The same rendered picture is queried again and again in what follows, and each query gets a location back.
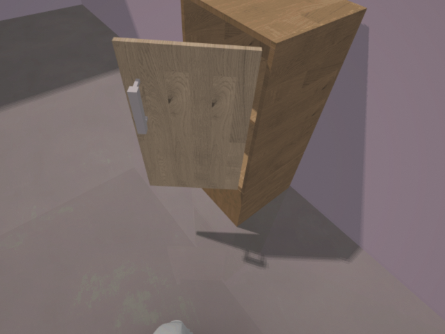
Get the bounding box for cupboard door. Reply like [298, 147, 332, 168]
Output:
[112, 37, 262, 190]

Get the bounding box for handle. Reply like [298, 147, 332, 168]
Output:
[127, 79, 148, 134]

